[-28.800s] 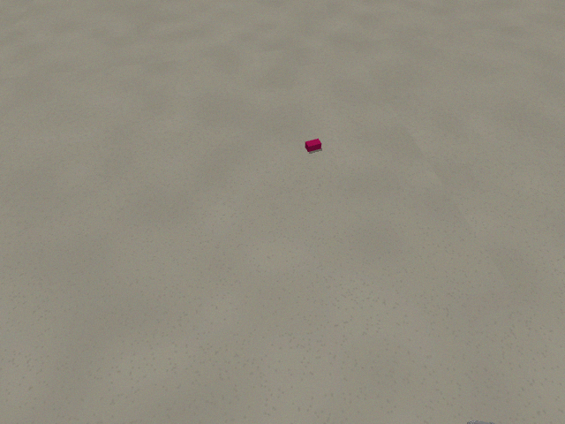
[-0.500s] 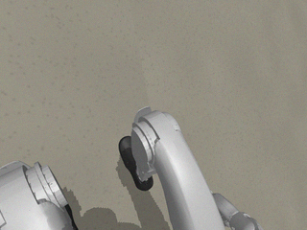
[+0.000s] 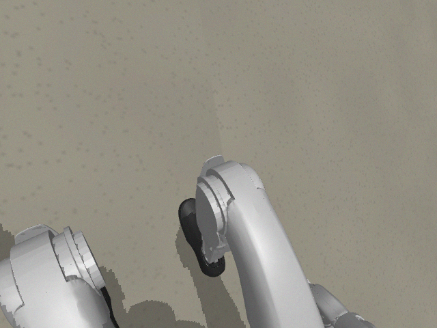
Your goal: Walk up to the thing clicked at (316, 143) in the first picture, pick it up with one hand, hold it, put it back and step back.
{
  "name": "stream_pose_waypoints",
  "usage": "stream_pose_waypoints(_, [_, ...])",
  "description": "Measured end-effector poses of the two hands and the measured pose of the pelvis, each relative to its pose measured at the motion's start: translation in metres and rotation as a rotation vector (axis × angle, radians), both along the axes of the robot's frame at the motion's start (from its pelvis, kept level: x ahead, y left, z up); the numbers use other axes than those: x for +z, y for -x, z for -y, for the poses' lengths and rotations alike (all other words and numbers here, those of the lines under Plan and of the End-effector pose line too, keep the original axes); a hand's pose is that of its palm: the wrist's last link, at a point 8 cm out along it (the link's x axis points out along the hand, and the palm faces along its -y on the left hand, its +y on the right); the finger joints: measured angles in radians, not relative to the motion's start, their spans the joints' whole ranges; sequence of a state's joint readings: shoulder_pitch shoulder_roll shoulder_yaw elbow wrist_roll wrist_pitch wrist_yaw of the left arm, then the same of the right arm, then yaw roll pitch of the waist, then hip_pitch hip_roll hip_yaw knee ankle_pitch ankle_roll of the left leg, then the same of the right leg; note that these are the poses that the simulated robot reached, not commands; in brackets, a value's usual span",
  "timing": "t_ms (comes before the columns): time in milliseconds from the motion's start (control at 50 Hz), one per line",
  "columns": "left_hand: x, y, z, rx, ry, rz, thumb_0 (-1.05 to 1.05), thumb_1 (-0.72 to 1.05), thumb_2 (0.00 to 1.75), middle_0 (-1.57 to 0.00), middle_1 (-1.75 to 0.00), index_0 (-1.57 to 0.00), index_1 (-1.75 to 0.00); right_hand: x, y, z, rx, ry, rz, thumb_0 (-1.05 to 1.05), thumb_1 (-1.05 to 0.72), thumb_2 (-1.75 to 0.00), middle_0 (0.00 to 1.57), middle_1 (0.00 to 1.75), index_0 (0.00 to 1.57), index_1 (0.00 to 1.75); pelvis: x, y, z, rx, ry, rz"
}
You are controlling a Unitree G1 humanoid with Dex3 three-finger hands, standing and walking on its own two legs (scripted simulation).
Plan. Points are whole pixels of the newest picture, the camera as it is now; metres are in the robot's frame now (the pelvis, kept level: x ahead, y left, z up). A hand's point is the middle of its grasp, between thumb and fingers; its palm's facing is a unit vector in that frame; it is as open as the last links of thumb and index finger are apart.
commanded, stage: withdraw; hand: left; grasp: from above
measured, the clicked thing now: out of the picture +0.49 +0.33 -0.29
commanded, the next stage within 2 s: home in 0.62 s
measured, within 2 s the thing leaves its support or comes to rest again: neither
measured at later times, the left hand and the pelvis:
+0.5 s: hand out of the picture +0.48 +0.33 -0.11, palm faces -0.47 -0.10 -0.88, open 12.1 cm; pelvis -0.01 -0.01 +0.04, yaw +6 degrees
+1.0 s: hand out of the picture +0.48 +0.33 -0.08, palm faces -0.35 -0.23 -0.91, open 11.3 cm; pelvis -0.01 -0.01 +0.04, yaw +6 degrees
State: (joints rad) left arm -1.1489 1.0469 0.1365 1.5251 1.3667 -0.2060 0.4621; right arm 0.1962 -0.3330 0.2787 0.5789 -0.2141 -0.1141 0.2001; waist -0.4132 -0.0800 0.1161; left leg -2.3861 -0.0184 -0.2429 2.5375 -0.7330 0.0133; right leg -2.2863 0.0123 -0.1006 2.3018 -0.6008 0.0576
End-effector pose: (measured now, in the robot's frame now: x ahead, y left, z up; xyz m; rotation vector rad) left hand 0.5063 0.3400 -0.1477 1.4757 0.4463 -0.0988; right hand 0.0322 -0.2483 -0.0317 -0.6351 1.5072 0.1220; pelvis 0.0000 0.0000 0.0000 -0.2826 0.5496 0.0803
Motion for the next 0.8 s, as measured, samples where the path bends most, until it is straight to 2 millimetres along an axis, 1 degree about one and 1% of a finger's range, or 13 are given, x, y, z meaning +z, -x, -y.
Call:
stream_pose_waypoints(100, [0.045, -0.007, -0.014, 0.065, -0.053, 0.045, 0.00, -0.29, 0.82, -0.31, -0.80, -0.30, -0.81, -0.002, -0.004, 0.005, -0.065, -0.033, 0.004, 0.00, -0.91, -0.90, 0.20, 0.30, 0.20, 0.30, 0.007, -0.005, 0.001, 0.010, -0.018, -0.054])
stream_pose_waypoints(180, [0.079, -0.003, -0.019, 0.098, -0.070, -0.005, 0.00, -0.30, 0.83, -0.30, -0.82, -0.29, -0.82, -0.003, -0.014, 0.010, -0.105, -0.051, 0.020, 0.00, -0.91, -0.90, 0.20, 0.30, 0.20, 0.30, 0.020, -0.006, 0.002, 0.026, -0.038, -0.074])
stream_pose_waypoints(220, [0.091, 0.002, -0.019, 0.116, -0.057, -0.062, 0.00, -0.29, 0.83, -0.30, -0.81, -0.29, -0.82, -0.001, -0.020, 0.013, -0.113, -0.050, 0.036, 0.00, -0.91, -0.90, 0.21, 0.30, 0.20, 0.30, 0.027, -0.004, 0.002, 0.034, -0.047, -0.075])
stream_pose_waypoints(280, [0.102, 0.010, -0.015, 0.109, -0.036, -0.143, 0.00, -0.27, 0.82, -0.32, -0.80, -0.30, -0.81, 0.004, -0.028, 0.019, -0.108, -0.034, 0.062, 0.00, -0.91, -0.90, 0.21, 0.30, 0.20, 0.30, 0.037, 0.001, 0.004, 0.046, -0.058, -0.067])
stream_pose_waypoints(380, [0.105, 0.017, 0.000, 0.039, 0.010, -0.196, 0.00, -0.23, 0.80, -0.35, -0.78, -0.33, -0.79, 0.011, -0.032, 0.030, -0.077, 0.014, 0.082, 0.00, -0.91, -0.90, 0.20, 0.30, 0.20, 0.30, 0.044, 0.009, 0.008, 0.054, -0.071, -0.050])
stream_pose_waypoints(460, [0.101, 0.018, 0.008, -0.025, 0.016, -0.168, 0.00, -0.21, 0.78, -0.37, -0.76, -0.36, -0.77, 0.012, -0.027, 0.037, -0.066, 0.055, 0.076, 0.00, -0.91, -0.90, 0.20, 0.30, 0.20, 0.30, 0.039, 0.013, 0.010, 0.052, -0.072, -0.040])
stream_pose_waypoints(520, [0.094, 0.019, 0.010, -0.049, 0.007, -0.141, 0.00, -0.20, 0.77, -0.39, -0.74, -0.37, -0.76, 0.008, -0.021, 0.040, -0.067, 0.071, 0.063, 0.00, -0.91, -0.90, 0.20, 0.30, 0.20, 0.30, 0.033, 0.014, 0.011, 0.053, -0.073, -0.035])
stream_pose_waypoints(580, [0.088, 0.021, 0.010, -0.048, -0.002, -0.116, 0.00, -0.19, 0.76, -0.40, -0.73, -0.38, -0.74, 0.003, -0.014, 0.039, -0.077, 0.072, 0.051, 0.00, -0.91, -0.90, 0.20, 0.30, 0.20, 0.30, 0.027, 0.014, 0.011, 0.052, -0.074, -0.033])
stream_pose_waypoints(680, [0.080, 0.020, 0.005, -0.020, -0.020, -0.102, 0.00, -0.18, 0.74, -0.42, -0.71, -0.40, -0.72, -0.009, -0.005, 0.031, -0.096, 0.050, 0.038, 0.00, -0.91, -0.90, 0.20, 0.30, 0.20, 0.30, 0.020, 0.014, 0.011, 0.052, -0.076, -0.035])
stream_pose_waypoints(800, [0.085, 0.010, 0.001, 0.012, -0.034, -0.077, 0.00, -0.16, 0.74, -0.41, -0.69, -0.40, -0.70, -0.017, 0.003, 0.021, -0.123, 0.015, 0.020, 0.00, -0.91, -0.90, 0.20, 0.30, 0.20, 0.30, 0.017, 0.012, 0.011, 0.051, -0.078, -0.044])
